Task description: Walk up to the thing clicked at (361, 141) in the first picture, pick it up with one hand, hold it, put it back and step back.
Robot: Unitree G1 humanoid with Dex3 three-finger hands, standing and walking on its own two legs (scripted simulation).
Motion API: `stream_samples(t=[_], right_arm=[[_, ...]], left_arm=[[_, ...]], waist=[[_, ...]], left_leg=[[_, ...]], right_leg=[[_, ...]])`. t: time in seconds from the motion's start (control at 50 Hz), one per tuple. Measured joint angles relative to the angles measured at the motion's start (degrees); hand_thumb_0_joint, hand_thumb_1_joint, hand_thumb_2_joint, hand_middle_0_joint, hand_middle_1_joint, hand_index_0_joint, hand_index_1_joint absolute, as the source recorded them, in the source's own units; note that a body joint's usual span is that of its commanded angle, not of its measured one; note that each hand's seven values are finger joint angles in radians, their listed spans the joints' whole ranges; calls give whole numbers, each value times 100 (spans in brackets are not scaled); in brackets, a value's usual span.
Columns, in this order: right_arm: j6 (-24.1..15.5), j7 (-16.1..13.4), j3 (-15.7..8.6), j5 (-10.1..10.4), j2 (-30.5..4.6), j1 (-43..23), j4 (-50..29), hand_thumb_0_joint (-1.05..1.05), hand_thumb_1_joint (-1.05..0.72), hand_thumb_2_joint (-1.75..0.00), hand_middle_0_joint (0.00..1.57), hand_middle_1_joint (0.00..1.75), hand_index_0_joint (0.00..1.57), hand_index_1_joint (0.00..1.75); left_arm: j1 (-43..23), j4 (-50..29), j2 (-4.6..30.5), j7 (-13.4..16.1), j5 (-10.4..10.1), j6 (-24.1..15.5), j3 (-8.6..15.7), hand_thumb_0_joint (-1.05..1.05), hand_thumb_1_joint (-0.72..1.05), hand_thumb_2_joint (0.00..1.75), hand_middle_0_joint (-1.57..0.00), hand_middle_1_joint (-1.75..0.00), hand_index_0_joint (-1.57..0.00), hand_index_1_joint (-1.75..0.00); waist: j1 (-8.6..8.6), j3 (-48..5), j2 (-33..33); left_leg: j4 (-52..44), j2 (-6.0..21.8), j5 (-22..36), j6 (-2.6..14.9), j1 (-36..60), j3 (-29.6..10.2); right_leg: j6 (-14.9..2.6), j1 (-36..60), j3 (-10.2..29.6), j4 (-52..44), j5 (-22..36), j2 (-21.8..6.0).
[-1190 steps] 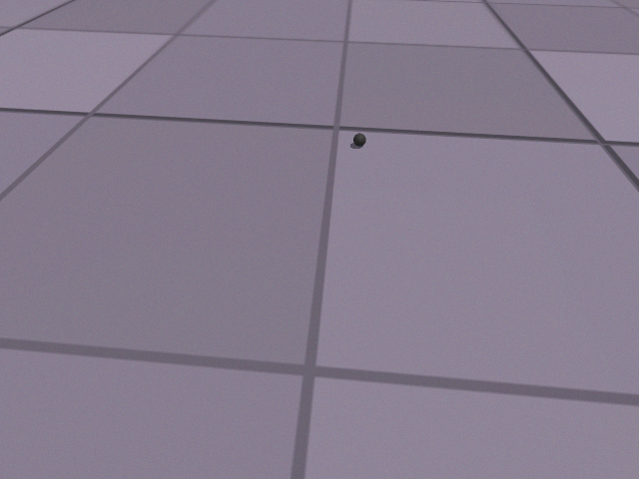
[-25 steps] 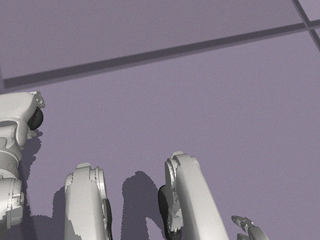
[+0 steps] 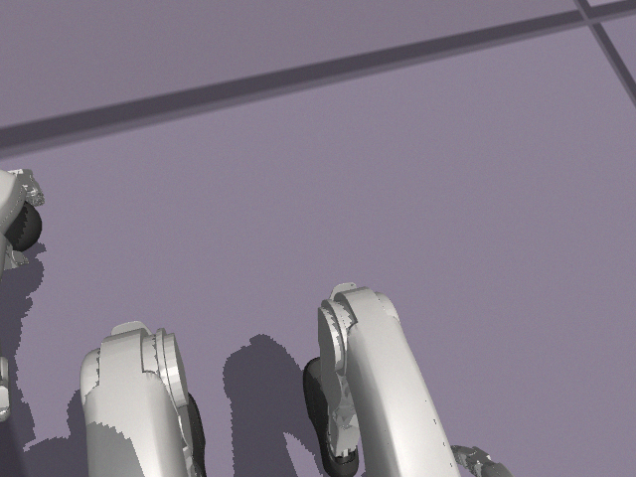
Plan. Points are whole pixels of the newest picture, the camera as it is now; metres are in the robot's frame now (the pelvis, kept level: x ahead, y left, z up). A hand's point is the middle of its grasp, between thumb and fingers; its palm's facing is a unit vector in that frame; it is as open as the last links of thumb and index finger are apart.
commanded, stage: crouch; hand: left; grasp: from above
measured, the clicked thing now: (4, 225) +0.47 +0.32 -0.18
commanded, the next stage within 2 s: lower in 0.08 s
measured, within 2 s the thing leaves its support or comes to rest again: neither
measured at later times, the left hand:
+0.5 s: hand (21, 240) +0.46 +0.32 -0.21, palm faces -0.47 -0.09 -0.88, open 9.5 cm
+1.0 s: hand (37, 240) +0.47 +0.31 -0.26, palm faces -0.47 -0.12 -0.87, open 9.5 cm
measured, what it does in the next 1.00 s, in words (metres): stands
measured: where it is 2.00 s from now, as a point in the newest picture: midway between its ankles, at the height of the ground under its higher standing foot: (264, 457)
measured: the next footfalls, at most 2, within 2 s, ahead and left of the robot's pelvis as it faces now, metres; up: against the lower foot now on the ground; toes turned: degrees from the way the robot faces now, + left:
none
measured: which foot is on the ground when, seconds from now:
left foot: down 0.00-1.00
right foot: down 0.00-1.00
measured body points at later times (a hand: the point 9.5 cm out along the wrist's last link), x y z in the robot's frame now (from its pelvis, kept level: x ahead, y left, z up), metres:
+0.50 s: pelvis +0.00 +0.00 -0.03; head +0.26 +0.09 +0.34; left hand +0.48 +0.32 -0.16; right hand +0.06 -0.27 -0.12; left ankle +0.08 +0.13 -0.32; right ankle +0.10 -0.12 -0.32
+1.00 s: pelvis +0.00 +0.00 -0.05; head +0.27 +0.09 +0.30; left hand +0.49 +0.32 -0.21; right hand +0.04 -0.27 -0.13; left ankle +0.08 +0.13 -0.32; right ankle +0.10 -0.12 -0.32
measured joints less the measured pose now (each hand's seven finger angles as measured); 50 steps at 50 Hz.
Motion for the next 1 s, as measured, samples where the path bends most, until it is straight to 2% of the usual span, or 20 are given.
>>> stream_samples(t=[0.38, 0.6, 0.68, 0.86, 0.92, 1.0], right_arm=[[11, 23, 252, -36, -48, -149, -89, 0, -92, -90, 20, 30, 20, 30], [-53, 72, 389, -176, -45, -199, -154, 0, -92, -90, 20, 30, 20, 30], [-92, 94, 433, -215, -50, -200, -148, 0, -92, -90, 20, 30, 20, 30], [-214, 167, 618, -340, -104, -228, -228, 0, -91, -90, 20, 30, 20, 30], [-248, 181, 660, -385, -132, -245, -265, 0, -91, -90, 20, 30, 20, 30], [-257, 187, 712, -435, -177, -235, -296, 0, -91, -90, 20, 30, 20, 30]], left_arm=[[-110, 215, 281, 16, -20, -61, -113, -1, 0, 59, -60, -76, -69, -73], [-3, 234, 474, 320, 175, -225, 146, -1, 0, 58, -60, -75, -69, -72], [-35, 329, 533, 425, 214, -166, 129, -1, 0, 58, -61, -75, -70, -72], [-179, 637, 800, 516, 139, -130, 260, -1, 0, 59, -61, -75, -69, -73], [-192, 734, 919, 511, 122, -160, 387, -1, 0, 59, -60, -75, -69, -73], [-147, 738, 1007, 500, 144, -199, 406, -1, 0, 59, -60, -75, -69, -73]], waist=[[-80, 186, -143], [-212, 396, -297], [-241, 437, -303], [-363, 639, -345], [-413, 723, -375], [-442, 816, -431]], left_leg=[[417, -19, -72, 21, -271, -141], [735, -53, -85, 2, -466, -260], [801, -48, -107, 3, -517, -277], [959, -35, -154, -28, -550, -384], [1023, -32, -150, -36, -566, -443], [1086, -27, -147, -41, -572, -498]], right_leg=[[48, -182, -100, 308, -51, 30], [53, -319, -184, 565, -61, 41], [59, -369, -193, 618, -72, 53], [62, -408, -269, 723, -64, 95], [63, -415, -315, 751, -36, 114], [67, -410, -356, 774, -5, 136]])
